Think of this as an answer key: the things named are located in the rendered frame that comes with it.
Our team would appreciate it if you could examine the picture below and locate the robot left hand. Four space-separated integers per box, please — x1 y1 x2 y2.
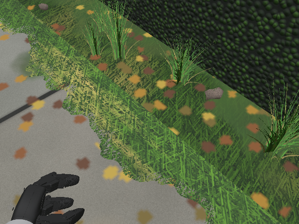
11 172 85 224

